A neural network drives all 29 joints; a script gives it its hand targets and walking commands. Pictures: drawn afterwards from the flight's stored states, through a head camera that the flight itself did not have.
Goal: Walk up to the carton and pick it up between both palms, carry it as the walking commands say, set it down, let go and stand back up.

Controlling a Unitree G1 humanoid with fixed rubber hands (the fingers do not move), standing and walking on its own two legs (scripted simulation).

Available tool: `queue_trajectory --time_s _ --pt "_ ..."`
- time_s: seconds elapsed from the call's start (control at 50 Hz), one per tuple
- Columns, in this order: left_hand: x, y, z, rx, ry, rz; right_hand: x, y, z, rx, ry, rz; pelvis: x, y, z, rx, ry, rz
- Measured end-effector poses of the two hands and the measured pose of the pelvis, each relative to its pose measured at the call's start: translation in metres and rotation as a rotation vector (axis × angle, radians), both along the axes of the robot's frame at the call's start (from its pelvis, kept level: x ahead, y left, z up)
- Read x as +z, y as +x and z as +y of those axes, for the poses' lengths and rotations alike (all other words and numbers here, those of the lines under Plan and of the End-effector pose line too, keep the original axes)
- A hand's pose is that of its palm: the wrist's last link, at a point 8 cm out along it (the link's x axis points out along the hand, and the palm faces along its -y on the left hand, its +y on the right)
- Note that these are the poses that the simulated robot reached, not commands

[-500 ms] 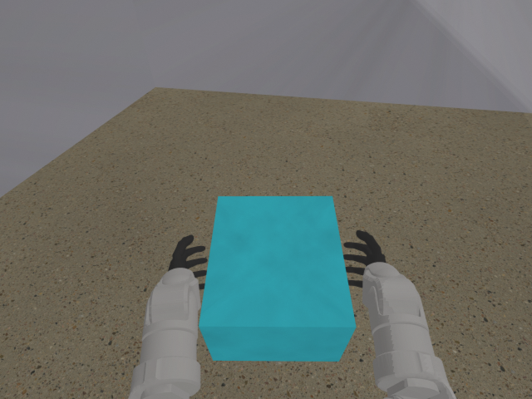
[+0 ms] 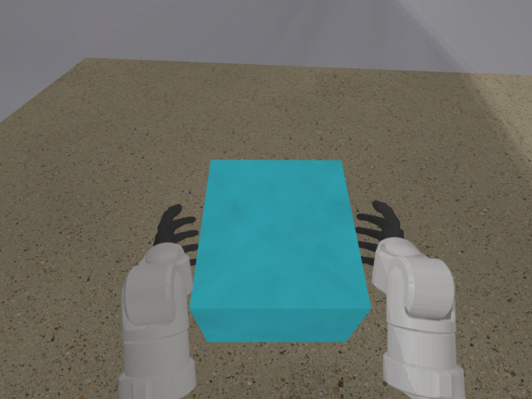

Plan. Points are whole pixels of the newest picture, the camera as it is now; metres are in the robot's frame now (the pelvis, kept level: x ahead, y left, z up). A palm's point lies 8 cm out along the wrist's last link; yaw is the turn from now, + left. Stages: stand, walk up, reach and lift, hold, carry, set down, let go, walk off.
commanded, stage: carry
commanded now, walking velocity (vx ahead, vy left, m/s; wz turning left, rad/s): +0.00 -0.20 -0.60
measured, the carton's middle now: (276, 248) +0.35 -0.01 +0.03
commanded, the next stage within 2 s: none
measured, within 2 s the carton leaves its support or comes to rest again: neither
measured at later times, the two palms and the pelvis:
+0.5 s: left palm (335, 279) +0.25 -0.08 +0.09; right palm out of the picture +0.16 -0.37 +0.09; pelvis -0.06 -0.14 +0.00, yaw -16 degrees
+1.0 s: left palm out of the picture +0.16 -0.33 +0.09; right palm out of the picture -0.01 -0.57 +0.08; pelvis -0.15 -0.30 +0.00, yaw -32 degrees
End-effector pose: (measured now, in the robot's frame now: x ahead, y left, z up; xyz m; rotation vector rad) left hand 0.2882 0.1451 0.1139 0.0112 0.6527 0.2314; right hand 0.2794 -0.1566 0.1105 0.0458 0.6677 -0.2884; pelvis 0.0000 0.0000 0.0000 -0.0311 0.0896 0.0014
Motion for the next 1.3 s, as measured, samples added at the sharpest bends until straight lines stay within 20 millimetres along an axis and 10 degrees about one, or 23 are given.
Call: queue_trajectory --time_s 0.18,0.44,0.74,0.98,1.3 --pt "0.003 -0.012 -0.053 -0.049 -0.020 0.033 0.010 -0.025 -0.052 -0.042 -0.028 0.034 0.013 -0.013 -0.041 -0.113 -0.027 0.015" --pt "-0.017 -0.033 -0.204 -0.243 0.027 0.085 -0.022 -0.105 -0.193 -0.229 0.015 0.085 0.000 -0.048 -0.132 -0.242 0.005 -0.041" --pt "0.002 -0.065 -0.314 -0.363 -0.051 0.025 0.016 -0.170 -0.293 -0.340 -0.060 0.025 0.014 -0.090 -0.211 -0.418 -0.032 0.026" --pt "-0.022 -0.127 -0.462 -0.558 0.043 0.092 -0.027 -0.284 -0.412 -0.533 0.018 0.097 0.000 -0.148 -0.295 -0.548 0.008 -0.041" --pt "0.000 -0.197 -0.573 -0.685 -0.054 0.018 0.015 -0.384 -0.502 -0.654 -0.067 0.026 0.013 -0.218 -0.371 -0.733 -0.020 0.033"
